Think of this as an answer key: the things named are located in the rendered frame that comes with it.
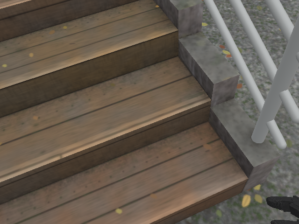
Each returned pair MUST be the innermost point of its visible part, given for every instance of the robot right hand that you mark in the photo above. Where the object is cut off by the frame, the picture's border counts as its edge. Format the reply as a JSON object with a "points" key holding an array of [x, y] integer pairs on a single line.
{"points": [[287, 204]]}

